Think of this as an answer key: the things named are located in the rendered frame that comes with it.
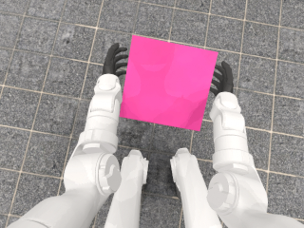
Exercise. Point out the robot right thigh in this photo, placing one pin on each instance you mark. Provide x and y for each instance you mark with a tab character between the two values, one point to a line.
197	212

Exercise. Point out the robot thigh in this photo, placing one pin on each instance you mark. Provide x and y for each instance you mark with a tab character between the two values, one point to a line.
125	208
197	212

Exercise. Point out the carton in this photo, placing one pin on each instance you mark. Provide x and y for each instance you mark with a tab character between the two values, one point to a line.
167	83

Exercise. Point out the robot right upper arm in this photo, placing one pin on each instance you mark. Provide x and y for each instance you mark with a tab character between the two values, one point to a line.
242	202

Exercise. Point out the robot right hand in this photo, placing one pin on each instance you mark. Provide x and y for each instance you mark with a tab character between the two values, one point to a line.
226	79

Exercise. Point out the robot right forearm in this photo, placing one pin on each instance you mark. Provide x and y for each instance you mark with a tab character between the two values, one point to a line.
230	138

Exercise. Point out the robot left upper arm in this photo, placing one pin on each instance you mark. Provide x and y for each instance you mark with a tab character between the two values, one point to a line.
89	180

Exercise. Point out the robot left forearm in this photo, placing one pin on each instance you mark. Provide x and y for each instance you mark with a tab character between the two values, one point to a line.
102	120

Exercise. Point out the robot left thigh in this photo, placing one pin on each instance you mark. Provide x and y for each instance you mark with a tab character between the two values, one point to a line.
125	208

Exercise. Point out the robot left hand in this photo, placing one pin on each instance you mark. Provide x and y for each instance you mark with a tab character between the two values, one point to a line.
110	66

